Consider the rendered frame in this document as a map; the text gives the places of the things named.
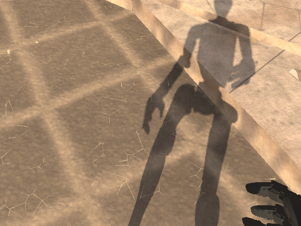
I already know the robot right hand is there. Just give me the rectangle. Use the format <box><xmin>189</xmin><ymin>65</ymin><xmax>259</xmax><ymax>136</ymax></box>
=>
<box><xmin>242</xmin><ymin>180</ymin><xmax>301</xmax><ymax>226</ymax></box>

